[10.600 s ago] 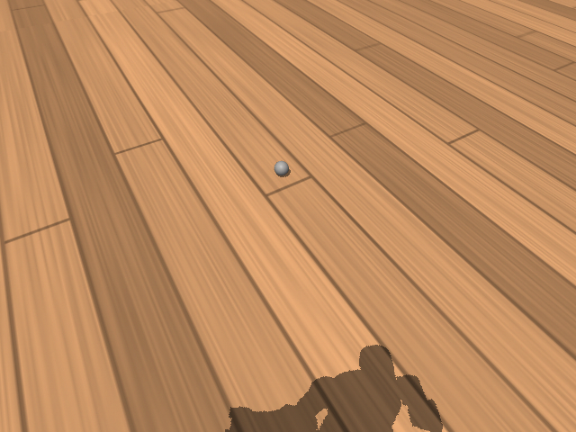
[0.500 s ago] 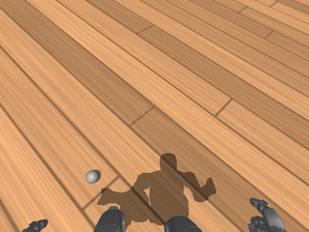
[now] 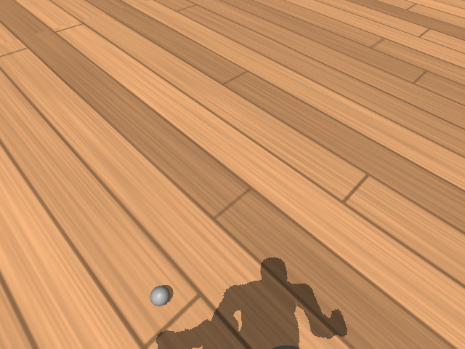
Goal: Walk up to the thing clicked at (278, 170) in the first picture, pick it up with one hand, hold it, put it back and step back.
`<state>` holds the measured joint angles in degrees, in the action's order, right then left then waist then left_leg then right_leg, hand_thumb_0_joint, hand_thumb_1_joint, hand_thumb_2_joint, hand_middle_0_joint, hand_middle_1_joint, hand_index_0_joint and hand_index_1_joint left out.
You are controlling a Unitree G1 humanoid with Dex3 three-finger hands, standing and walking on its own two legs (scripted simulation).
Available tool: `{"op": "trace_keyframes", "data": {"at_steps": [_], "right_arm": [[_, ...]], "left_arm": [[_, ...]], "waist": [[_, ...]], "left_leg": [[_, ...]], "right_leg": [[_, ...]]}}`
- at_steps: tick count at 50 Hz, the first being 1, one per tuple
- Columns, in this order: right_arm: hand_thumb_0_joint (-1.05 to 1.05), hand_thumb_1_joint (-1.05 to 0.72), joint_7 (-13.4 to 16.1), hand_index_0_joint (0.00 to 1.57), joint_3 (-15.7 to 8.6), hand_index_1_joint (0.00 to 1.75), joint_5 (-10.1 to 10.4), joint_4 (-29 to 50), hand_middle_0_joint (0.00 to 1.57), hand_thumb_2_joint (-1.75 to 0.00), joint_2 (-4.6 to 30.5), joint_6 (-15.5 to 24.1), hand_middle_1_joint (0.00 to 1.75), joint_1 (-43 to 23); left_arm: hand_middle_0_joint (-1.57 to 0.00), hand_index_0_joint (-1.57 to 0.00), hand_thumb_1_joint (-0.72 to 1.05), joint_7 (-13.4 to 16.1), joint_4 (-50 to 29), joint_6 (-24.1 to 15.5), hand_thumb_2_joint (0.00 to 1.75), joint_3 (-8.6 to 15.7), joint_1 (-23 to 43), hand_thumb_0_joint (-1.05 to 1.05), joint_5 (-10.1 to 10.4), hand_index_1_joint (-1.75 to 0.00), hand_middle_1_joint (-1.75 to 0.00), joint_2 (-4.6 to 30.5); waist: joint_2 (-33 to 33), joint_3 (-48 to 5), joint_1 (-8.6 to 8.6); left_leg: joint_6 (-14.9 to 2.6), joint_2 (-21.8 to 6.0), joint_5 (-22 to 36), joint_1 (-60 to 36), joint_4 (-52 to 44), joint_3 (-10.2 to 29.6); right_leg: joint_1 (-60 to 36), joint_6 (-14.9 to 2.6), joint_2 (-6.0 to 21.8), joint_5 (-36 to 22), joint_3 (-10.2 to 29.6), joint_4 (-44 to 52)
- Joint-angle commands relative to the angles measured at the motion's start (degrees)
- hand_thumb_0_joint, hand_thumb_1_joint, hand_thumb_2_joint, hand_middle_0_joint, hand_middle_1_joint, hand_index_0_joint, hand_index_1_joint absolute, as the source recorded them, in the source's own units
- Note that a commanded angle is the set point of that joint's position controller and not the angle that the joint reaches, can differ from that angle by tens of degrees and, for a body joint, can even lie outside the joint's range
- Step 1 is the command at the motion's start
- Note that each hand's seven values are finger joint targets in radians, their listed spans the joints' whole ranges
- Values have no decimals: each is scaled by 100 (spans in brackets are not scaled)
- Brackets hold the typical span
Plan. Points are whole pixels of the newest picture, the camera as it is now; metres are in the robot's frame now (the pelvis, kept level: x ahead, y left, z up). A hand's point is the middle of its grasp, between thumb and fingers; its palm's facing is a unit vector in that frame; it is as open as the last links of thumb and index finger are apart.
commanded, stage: walk up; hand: left
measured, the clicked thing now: (160, 295) +0.43 +0.27 -0.72
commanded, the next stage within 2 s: none
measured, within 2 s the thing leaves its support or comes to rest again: neither
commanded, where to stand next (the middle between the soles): +0.07 -0.03 m, yaw +1 degrees
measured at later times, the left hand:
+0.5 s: hand out of the picture +0.13 +0.22 -0.15, palm faces -0.03 -0.92 -0.38, open 7.4 cm
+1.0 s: hand out of the picture +0.01 +0.24 -0.12, palm faces -0.01 -0.89 -0.45, open 7.4 cm
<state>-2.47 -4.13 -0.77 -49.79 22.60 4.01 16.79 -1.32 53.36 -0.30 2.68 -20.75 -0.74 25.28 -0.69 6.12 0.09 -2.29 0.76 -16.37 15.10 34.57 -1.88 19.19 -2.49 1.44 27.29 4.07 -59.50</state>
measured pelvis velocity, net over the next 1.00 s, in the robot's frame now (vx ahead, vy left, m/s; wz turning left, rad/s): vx -0.02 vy -0.06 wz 0.01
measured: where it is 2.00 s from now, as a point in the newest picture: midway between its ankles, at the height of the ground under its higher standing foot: outside the picture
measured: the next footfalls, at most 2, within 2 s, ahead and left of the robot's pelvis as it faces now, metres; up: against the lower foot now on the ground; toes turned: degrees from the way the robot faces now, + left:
right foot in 0.28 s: +0.14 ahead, -0.13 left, +0.00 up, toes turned +0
left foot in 0.58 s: -0.03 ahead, +0.07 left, +0.00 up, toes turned +4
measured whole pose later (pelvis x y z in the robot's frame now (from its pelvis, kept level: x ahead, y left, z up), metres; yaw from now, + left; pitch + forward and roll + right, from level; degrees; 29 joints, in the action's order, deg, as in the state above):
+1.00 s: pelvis -0.02 -0.06 +0.00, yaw +1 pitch -3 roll -1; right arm -2.6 -4.0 -2.2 -51.4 24.0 -2.1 18.4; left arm -0.5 54.5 -4.6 3.5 -18.2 -1.4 23.5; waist 3.5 4.8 0.6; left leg -2.5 -0.7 -27.1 15.5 50.6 2.5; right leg 11.2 -2.5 -1.9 15.7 -3.0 -30.4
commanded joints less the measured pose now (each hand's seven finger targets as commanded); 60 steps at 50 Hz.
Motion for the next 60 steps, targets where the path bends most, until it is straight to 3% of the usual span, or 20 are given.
{"op": "trace_keyframes", "data": {"at_steps": [1, 4, 6, 13, 15, 16, 22, 26, 29, 30, 31, 34, 40, 42, 45, 47, 48, 51, 55, 60], "right_arm": [[0, -90, 234, 20, -305, 30, 112, 324, 20, -90, 1561, 131, 30, 247], [0, -90, 345, 20, -57, 30, 75, 392, 20, -90, 1182, 51, 30, -433], [0, -90, 403, 20, -104, 30, 79, 408, 20, -90, 1311, -139, 30, -392], [0, -90, 460, 20, -143, 30, 219, 569, 20, -90, 1314, -457, 30, -746], [0, -90, 504, 20, -29, 30, 298, 528, 20, -90, 935, -460, 30, -347], [0, -90, 574, 20, -82, 30, 295, 466, 20, -90, 995, -542, 30, -367], [0, -90, 595, 20, -143, 30, 175, 211, 20, -90, 1192, -525, 30, 62], [0, -90, 496, 20, -121, 30, 9, 33, 20, -90, 1164, -377, 30, 161], [0, -90, 413, 20, -175, 30, -156, -292, 20, -90, 1184, -305, 30, 432], [0, -90, 376, 20, -250, 30, -247, -55, 20, -90, 1687, -304, 30, -63], [0, -90, 333, 20, -281, 30, -209, 96, 20, -90, 1978, -300, 30, -685], [0, -90, 376, 20, -45, 30, -242, 94, 20, -90, 1272, -67, 30, -1138], [0, -90, 44, 20, -394, 30, -294, 95, 20, -90, 1543, -281, 30, 226], [0, -90, 38, 20, -406, 30, -190, 144, 20, -90, 1587, -276, 30, 278], [0, -90, -7, 20, -286, 30, -79, 461, 20, -90, 1318, -303, 30, -328], [0, -90, -11, 20, -187, 30, -86, 839, 20, -90, 1003, -372, 30, -488], [0, -90, 52, 20, -265, 30, -148, 755, 20, -90, 1248, -433, 30, -505], [0, -90, 0, 20, -291, 30, -59, 415, 20, -90, 1210, -447, 30, -67], [0, -90, 162, 20, -98, 30, 152, -1, 20, -90, 761, -444, 30, 102], [0, -90, 413, 20, -129, 30, 104, 111, 20, -90, 1029, -468, 30, -171]], "left_arm": [[-20, -20, 90, 80, -436, -215, 90, 275, -46, 0, 80, -30, -30, 1107], [-20, -20, 90, 159, -367, -68, 90, 221, 123, 0, 199, -30, -30, 659], [-20, -20, 90, 246, -549, 43, 90, 247, 479, 0, 262, -30, -30, 667], [-20, -20, 90, 197, -635, 168, 90, 351, 821, 0, -37, -30, -30, 898], [-20, -20, 90, 201, -891, 125, 90, 478, 1202, 0, -100, -30, -30, 1409], [-20, -20, 90, 190, -950, 134, 90, 438, 1250, 0, -33, -30, -30, 1472], [-20, -20, 90, 229, -1447, 359, 90, 430, 1983, 0, -250, -30, -30, 830], [-20, -20, 90, 138, -1219, 360, 90, 467, 1478, 0, -262, -30, -30, 1001], [-20, -20, 90, 115, -963, 381, 90, 345, 1177, 0, -95, -30, -30, 877], [-20, -20, 90, 114, -1003, 309, 90, 234, 1362, 0, -20, -30, -30, 564], [-20, -20, 90, 166, -930, 232, 90, 460, 2136, 0, -39, -30, -30, 1057], [-20, -20, 90, 78, -422, 85, 90, 331, 1297, 0, 103, -30, -30, 665], [-20, -20, 90, 10, -553, -274, 90, 367, 1587, 0, -71, -30, -30, 1050], [-20, -20, 90, -3, -507, -376, 90, 310, 1444, 0, -70, -30, -30, 928], [-20, -20, 90, 107, -73, -516, 90, 351, -52, 0, -49, -30, -30, 811], [-20, -20, 90, 287, 24, -591, 90, 612, -777, 0, -79, -30, -30, 1899], [-20, -20, 90, 291, -159, -580, 90, 580, -502, 0, -34, -30, -30, 1879], [-20, -20, 90, 347, -397, -607, 90, 390, 97, 0, 34, -30, -30, 1359], [-20, -20, 90, 322, -575, -481, 90, 193, 815, 0, 7, -30, -30, 864], [-20, -20, 90, 316, -973, 63, 90, 280, 1027, 0, 23, -30, -30, 1008]], "waist": [[461, 148, -24], [862, 139, -211], [1177, -69, -97], [651, -830, -176], [-938, -1128, -87], [-1596, -1294, -205], [-786, -1250, -108], [-1195, -1461, -279], [-236, -984, -31], [1427, -486, 33], [1210, 215, 293], [449, -60, -225], [1140, 118, 666], [933, 204, 545], [533, -609, -291], [-1004, -605, -518], [-314, -238, -423], [-239, 124, -39], [-974, 71, 138], [-1082, -472, 14]], "left_leg": [[-794, -1461, 1126, -363, -1701, 1626], [-892, -1408, 4888, 513, -1063, 619], [-880, -1277, 5751, 156, -803, 525], [-484, -1150, 2895, 177, 353, 961], [118, -1, 676, 801, 2014, 287], [91, 487, -2200, 780, 3063, 271], [268, 423, -1450, 943, 3448, 339], [227, 223, -1837, 677, 795, -138], [-185, -78, -1395, -989, -1393, 592], [-758, -1562, -3281, -586, -2133, 3095], [-1340, -2399, -4009, 1247, -2632, 3722], [-460, -1254, -498, 146, -1884, 1655], [-1119, -1489, -2203, -1428, -2038, 1904], [-1179, -1613, -1513, -1370, -1825, 1838], [-628, -953, 850, -539, -145, 593], [-39, 106, -1421, 2332, 2068, 317], [-35, -254, -1570, 2434, 2514, 1047], [85, -387, -649, 1975, 2412, 1175], [254, 9, -209, 410, 1517, 686], [193, 139, 7, 472, 908, 3]], "right_leg": [[1240, 50, 309, -633, 191, -8], [146, 243, 119, -774, -126, 447], [264, 253, -63, -893, -371, 729], [-652, -52, 11, -2087, -282, 2740], [-1095, -908, 1554, -5192, 1350, 3268], [-813, -1702, 2177, -5907, 2080, 3460], [-542, -1167, 1074, -3382, 582, 3098], [-1070, -965, 1183, 419, 1171, 3652], [739, -152, 917, 1037, 894, 3084], [1906, 302, 59, 729, 153, 1990], [1277, 278, 21, 341, 240, 937], [840, 204, -345, -740, 528, 729], [1471, 297, -260, 338, -530, 2030], [1161, 159, -135, 21, -545, 2473], [-1497, 22, -331, -1342, -842, 4182], [-2896, -743, 1973, -755, 3079, 4581], [-2323, -1122, 2388, -763, 3224, 4492], [-1485, -610, 1434, -1674, 1314, 4471], [-213, -548, 918, -5855, -213, 3693], [-554, -676, 915, -5154, -161, 2553]]}}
